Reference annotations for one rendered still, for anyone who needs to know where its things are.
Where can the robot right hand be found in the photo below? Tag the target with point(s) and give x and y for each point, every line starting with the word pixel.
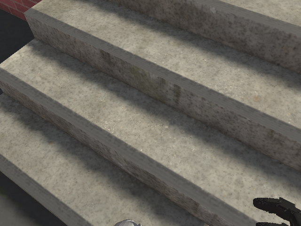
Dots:
pixel 282 208

